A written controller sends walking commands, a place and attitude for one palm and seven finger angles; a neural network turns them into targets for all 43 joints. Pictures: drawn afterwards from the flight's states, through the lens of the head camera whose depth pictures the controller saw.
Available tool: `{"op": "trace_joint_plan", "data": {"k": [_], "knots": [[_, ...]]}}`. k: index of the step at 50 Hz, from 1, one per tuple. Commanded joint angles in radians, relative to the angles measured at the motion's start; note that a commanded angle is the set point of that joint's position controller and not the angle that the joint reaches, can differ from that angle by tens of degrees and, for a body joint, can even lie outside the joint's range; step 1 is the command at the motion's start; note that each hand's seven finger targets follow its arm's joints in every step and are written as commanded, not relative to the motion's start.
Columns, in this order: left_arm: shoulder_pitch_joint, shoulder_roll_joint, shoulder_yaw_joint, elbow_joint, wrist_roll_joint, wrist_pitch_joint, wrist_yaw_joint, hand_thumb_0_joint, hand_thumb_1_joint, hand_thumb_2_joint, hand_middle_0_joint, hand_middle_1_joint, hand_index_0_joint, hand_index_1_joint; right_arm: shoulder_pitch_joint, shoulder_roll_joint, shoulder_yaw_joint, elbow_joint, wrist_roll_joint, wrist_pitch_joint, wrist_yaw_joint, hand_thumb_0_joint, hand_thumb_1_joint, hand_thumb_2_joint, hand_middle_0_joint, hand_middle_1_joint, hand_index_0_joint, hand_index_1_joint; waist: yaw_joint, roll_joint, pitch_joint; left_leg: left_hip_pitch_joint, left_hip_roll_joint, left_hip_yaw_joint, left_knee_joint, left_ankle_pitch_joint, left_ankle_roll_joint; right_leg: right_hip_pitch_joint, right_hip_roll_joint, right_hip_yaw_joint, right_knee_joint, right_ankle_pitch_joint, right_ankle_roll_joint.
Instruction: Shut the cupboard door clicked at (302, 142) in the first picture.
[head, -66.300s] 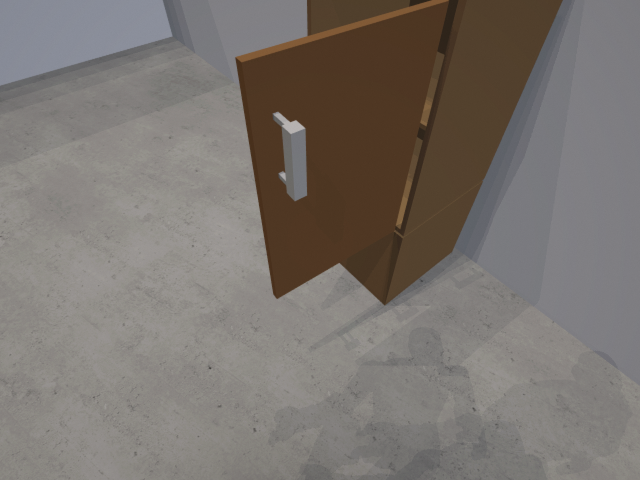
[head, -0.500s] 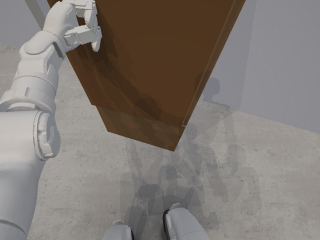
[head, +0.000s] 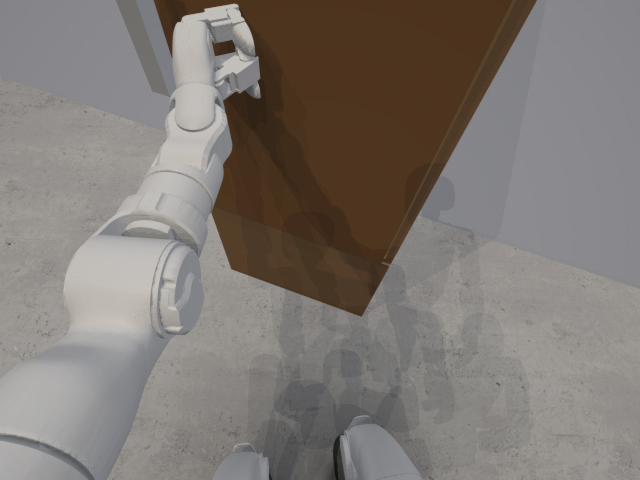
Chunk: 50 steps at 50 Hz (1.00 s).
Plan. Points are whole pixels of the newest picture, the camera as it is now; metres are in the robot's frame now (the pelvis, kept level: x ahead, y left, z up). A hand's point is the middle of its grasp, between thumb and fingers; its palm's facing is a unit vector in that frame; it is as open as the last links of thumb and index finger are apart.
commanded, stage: pull the fist back off the door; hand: left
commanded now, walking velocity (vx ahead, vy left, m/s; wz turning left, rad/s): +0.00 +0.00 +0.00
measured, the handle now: (159, 28) +0.62 +0.12 +0.15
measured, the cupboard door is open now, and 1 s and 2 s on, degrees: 0 0 0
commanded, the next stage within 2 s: draw the hand back to the body in 0.62 s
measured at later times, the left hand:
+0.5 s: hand (251, 116) +0.49 +0.02 +0.14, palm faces -0.05 -1.00 -0.03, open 3.1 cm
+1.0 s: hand (196, 144) +0.43 +0.07 +0.17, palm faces -0.01 -1.00 -0.05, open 3.1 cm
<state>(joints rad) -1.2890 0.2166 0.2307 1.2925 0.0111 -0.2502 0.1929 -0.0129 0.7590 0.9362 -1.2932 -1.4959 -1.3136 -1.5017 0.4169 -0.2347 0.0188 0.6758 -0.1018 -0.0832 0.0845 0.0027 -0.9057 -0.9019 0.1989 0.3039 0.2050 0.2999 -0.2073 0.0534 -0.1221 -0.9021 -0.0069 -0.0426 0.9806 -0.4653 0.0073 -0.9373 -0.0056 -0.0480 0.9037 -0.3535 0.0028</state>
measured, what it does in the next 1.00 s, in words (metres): stands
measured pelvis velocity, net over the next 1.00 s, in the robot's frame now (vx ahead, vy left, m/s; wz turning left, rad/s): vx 0.02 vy -0.02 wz -0.06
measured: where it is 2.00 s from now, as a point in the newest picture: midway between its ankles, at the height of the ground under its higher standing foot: outside the picture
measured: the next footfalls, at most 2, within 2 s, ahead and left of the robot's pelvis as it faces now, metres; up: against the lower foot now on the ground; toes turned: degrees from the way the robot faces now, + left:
none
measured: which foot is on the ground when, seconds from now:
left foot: down 0.00-1.00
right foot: down 0.00-1.00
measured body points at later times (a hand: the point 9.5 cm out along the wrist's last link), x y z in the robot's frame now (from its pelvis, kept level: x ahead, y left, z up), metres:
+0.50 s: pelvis +0.01 -0.02 +0.03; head +0.08 -0.04 +0.48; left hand +0.49 +0.07 +0.14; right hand +0.01 -0.28 -0.09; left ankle -0.01 +0.11 -0.68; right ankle +0.03 -0.13 -0.68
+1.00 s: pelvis +0.02 -0.02 +0.04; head +0.04 -0.04 +0.49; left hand +0.43 +0.12 +0.17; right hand +0.10 -0.26 -0.08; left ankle -0.01 +0.11 -0.68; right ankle +0.03 -0.13 -0.68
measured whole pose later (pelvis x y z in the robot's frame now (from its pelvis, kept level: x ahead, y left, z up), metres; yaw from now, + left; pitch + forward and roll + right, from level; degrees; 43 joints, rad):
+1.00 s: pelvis +0.02 -0.02 +0.04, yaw -3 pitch +8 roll +1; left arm -0.49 0.13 0.15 0.62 -0.10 -0.25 0.02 0.02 0.90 0.90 -1.29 -1.49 -1.30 -1.50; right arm 0.35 -0.23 0.00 0.60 0.02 -0.01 0.01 0.01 -0.91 -0.90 0.20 0.30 0.20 0.30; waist -0.04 0.05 -0.09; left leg -0.40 0.01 0.03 0.65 -0.38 -0.01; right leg -0.51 0.02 0.03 0.67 -0.29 -0.02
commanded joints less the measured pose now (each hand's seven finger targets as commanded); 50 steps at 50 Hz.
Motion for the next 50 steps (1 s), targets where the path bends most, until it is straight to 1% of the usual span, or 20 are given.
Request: {"op": "trace_joint_plan", "data": {"k": [1,3,6,9,10,14,18,21,25,27,30,33,35,37,39,40,42,43,45,50], "knots": [[-0.612,0.125,-0.073,-0.220,0.110,-0.117,0.019,0.000,0.900,0.900,-1.300,-1.500,-1.300,-1.500,0.221,-0.193,-0.080,-0.021,0.009,0.017,-0.001,0.000,-0.900,-0.900,0.200,0.300,0.200,0.300,-0.088,0.080,-0.490,0.424,0.005,-0.031,-0.117,0.365,-0.011,0.172,0.033,-0.009,-0.093,0.236,-0.019],[-0.591,0.168,-0.041,-0.190,0.076,-0.082,-0.010,0.000,0.900,0.900,-1.300,-1.500,-1.300,-1.500,0.212,-0.199,-0.078,-0.041,0.025,0.033,-0.014,0.000,-0.900,-0.900,0.200,0.300,0.200,0.300,-0.078,0.021,-0.487,0.382,-0.005,-0.020,-0.153,0.298,-0.001,0.259,0.033,-0.001,-0.120,0.231,-0.019],[-0.542,0.174,-0.003,-0.174,0.002,-0.043,-0.045,0.000,0.900,0.900,-1.300,-1.500,-1.300,-1.500,0.191,-0.196,-0.067,-0.065,0.045,0.044,-0.035,0.000,-0.900,-0.900,0.200,0.300,0.200,0.300,-0.047,-0.022,-0.478,0.353,-0.012,-0.004,-0.197,0.258,0.004,0.351,0.034,0.007,-0.151,0.240,-0.018],[-0.445,0.163,0.031,-0.213,-0.058,-0.061,-0.064,0.000,0.900,0.900,-1.300,-1.500,-1.300,-1.500,0.176,-0.187,-0.065,-0.085,0.049,0.039,-0.043,0.000,-0.900,-0.900,0.200,0.300,0.200,0.300,-0.016,-0.095,-0.467,0.326,-0.016,0.024,-0.218,0.268,0.011,0.453,0.038,0.017,-0.177,0.296,-0.013],[-0.390,0.179,0.057,-0.223,-0.068,-0.081,-0.066,0.000,0.900,0.900,-1.300,-1.500,-1.300,-1.500,0.173,-0.187,-0.063,-0.094,0.051,0.035,-0.044,0.000,-0.900,-0.900,0.200,0.300,0.200,0.300,0.007,-0.099,-0.462,0.318,-0.020,0.031,-0.222,0.276,0.012,0.480,0.039,0.021,-0.180,0.312,-0.016],[-0.210,0.191,0.068,-0.301,-0.032,-0.159,-0.063,0.000,0.900,0.900,-1.300,-1.500,-1.300,-1.500,0.164,-0.174,-0.073,-0.106,0.049,0.039,-0.034,0.000,-0.900,-0.900,0.200,0.300,0.200,0.300,0.053,-0.135,-0.445,0.287,-0.022,0.064,-0.235,0.295,0.017,0.559,0.035,0.035,-0.182,0.377,-0.015],[-0.053,0.146,0.019,-0.376,-0.005,-0.157,-0.075,0.000,0.900,0.900,-1.300,-1.500,-1.300,-1.500,0.135,-0.168,-0.087,-0.129,0.065,0.057,-0.029,0.000,-0.900,-0.900,0.200,0.300,0.200,0.300,0.083,-0.103,-0.409,0.320,-0.023,0.089,-0.257,0.300,0.016,0.588,0.034,0.039,-0.202,0.396,-0.021],[-0.069,0.046,-0.075,-0.527,-0.044,-0.129,-0.098,0.000,0.900,0.900,-1.300,-1.500,-1.300,-1.500,0.096,-0.156,-0.091,-0.145,0.086,0.060,-0.040,0.000,-0.900,-0.900,0.200,0.300,0.200,0.300,0.073,-0.037,-0.406,0.422,-0.021,0.089,-0.276,0.324,0.014,0.583,0.039,0.035,-0.231,0.407,-0.022],[-0.074,0.011,-0.114,-0.738,-0.115,-0.116,-0.111,0.000,0.900,0.900,-1.300,-1.500,-1.300,-1.500,0.049,-0.145,-0.090,-0.151,0.104,0.044,-0.069,0.000,-0.900,-0.900,0.200,0.300,0.200,0.300,0.077,-0.051,-0.424,0.504,-0.016,0.087,-0.301,0.351,0.016,0.643,0.042,0.034,-0.258,0.437,-0.019],[-0.061,-0.047,-0.171,-0.742,-0.114,-0.112,-0.110,0.000,0.900,0.900,-1.300,-1.500,-1.300,-1.500,0.024,-0.136,-0.087,-0.132,0.108,0.031,-0.076,0.000,-0.900,-0.900,0.200,0.300,0.200,0.300,0.065,-0.059,-0.362,0.525,-0.010,0.076,-0.311,0.335,0.015,0.600,0.042,0.025,-0.267,0.410,-0.017],[-0.111,-0.030,-0.177,-0.703,-0.089,-0.110,-0.085,0.000,0.900,0.900,-1.300,-1.500,-1.300,-1.500,0.006,-0.133,-0.082,-0.102,0.107,0.019,-0.089,0.000,-0.900,-0.900,0.200,0.300,0.200,0.300,0.047,-0.079,-0.280,0.515,-0.013,0.069,-0.323,0.277,0.017,0.553,0.036,0.025,-0.282,0.337,-0.012],[-0.055,-0.038,-0.158,-0.553,-0.078,-0.078,-0.066,0.000,0.900,0.900,-1.300,-1.500,-1.300,-1.500,-0.018,-0.130,-0.069,-0.089,0.103,0.018,-0.087,0.000,-0.900,-0.900,0.200,0.300,0.200,0.300,0.061,-0.118,-0.252,0.478,-0.022,0.065,-0.333,0.241,0.013,0.544,0.027,0.025,-0.282,0.301,-0.013],[-0.020,0.019,-0.097,-0.436,-0.076,-0.050,-0.061,0.000,0.900,0.900,-1.300,-1.500,-1.300,-1.500,-0.022,-0.137,-0.061,-0.085,0.104,0.026,-0.091,0.000,-0.900,-0.900,0.200,0.300,0.200,0.300,0.079,-0.140,-0.222,0.435,-0.029,0.068,-0.341,0.215,0.012,0.560,0.020,0.035,-0.291,0.273,-0.014],[-0.056,0.014,-0.098,-0.400,-0.075,-0.041,-0.061,0.000,0.900,0.900,-1.300,-1.500,-1.300,-1.500,-0.037,-0.133,-0.053,-0.094,0.103,0.032,-0.090,0.000,-0.900,-0.900,0.200,0.300,0.200,0.300,0.073,-0.140,-0.226,0.413,-0.034,0.073,-0.339,0.205,0.011,0.563,0.011,0.044,-0.289,0.272,-0.010],[0.063,0.067,-0.028,-0.441,-0.082,-0.052,-0.071,0.000,0.900,0.900,-1.300,-1.500,-1.300,-1.500,-0.049,-0.133,-0.055,-0.130,0.101,0.034,-0.087,0.000,-0.900,-0.900,0.200,0.300,0.200,0.300,0.135,-0.139,-0.314,0.427,-0.034,0.083,-0.342,0.272,0.010,0.649,0.010,0.047,-0.267,0.352,-0.018],[0.137,0.127,0.035,-0.480,-0.092,-0.064,-0.076,0.000,0.900,0.900,-1.300,-1.500,-1.300,-1.500,-0.053,-0.137,-0.057,-0.149,0.101,0.037,-0.089,0.000,-0.900,-0.900,0.200,0.300,0.200,0.300,0.167,-0.150,-0.378,0.433,-0.033,0.085,-0.342,0.324,0.010,0.717,0.011,0.049,-0.252,0.415,-0.022],[0.205,0.126,0.026,-0.625,-0.100,-0.092,-0.104,0.000,0.900,0.900,-1.300,-1.500,-1.300,-1.500,-0.072,-0.124,-0.054,-0.184,0.104,0.037,-0.087,0.000,-0.900,-0.900,0.200,0.300,0.200,0.300,0.195,-0.126,-0.443,0.452,-0.030,0.099,-0.348,0.401,0.009,0.798,0.008,0.057,-0.235,0.531,-0.024],[0.257,0.115,0.015,-0.693,-0.099,-0.103,-0.119,0.000,0.900,0.900,-1.300,-1.500,-1.300,-1.500,-0.078,-0.120,-0.058,-0.198,0.106,0.035,-0.085,0.000,-0.900,-0.900,0.200,0.300,0.200,0.300,0.200,-0.146,-0.448,0.460,-0.025,0.105,-0.349,0.432,0.012,0.819,0.009,0.056,-0.232,0.577,-0.024],[0.361,0.093,-0.025,-0.843,-0.094,-0.114,-0.148,0.000,0.900,0.900,-1.300,-1.500,-1.300,-1.500,-0.092,-0.116,-0.065,-0.224,0.114,0.031,-0.081,0.000,-0.900,-0.900,0.200,0.300,0.200,0.300,0.213,-0.123,-0.456,0.487,-0.019,0.109,-0.353,0.491,0.015,0.847,0.010,0.054,-0.227,0.635,-0.028],[0.457,0.010,-0.143,-1.082,-0.156,-0.005,-0.239,0.000,0.900,0.900,-1.300,-1.500,-1.300,-1.500,-0.162,-0.118,-0.068,-0.241,0.150,0.022,-0.101,0.000,-0.900,-0.900,0.200,0.300,0.200,0.300,0.175,-0.124,-0.292,0.585,-0.002,0.110,-0.403,0.413,0.021,0.778,0.021,0.032,-0.318,0.499,-0.014]]}}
